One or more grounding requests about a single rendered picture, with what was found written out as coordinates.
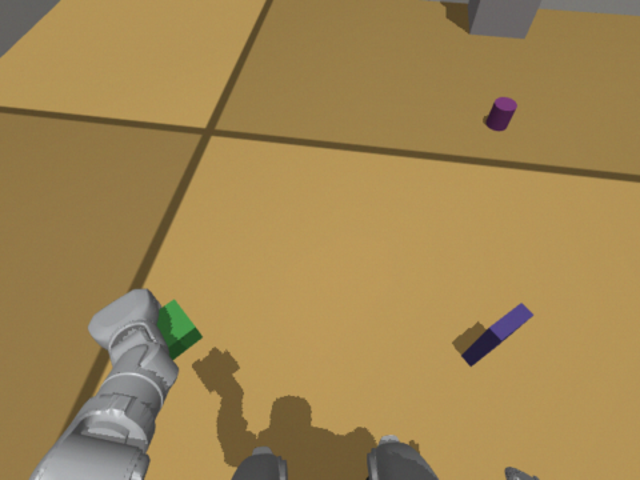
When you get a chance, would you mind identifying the left robot arm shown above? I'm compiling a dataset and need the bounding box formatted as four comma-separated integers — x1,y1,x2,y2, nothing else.
29,320,179,480

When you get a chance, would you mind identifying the left robot hand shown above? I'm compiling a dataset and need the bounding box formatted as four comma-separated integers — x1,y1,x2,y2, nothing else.
88,289,162,350

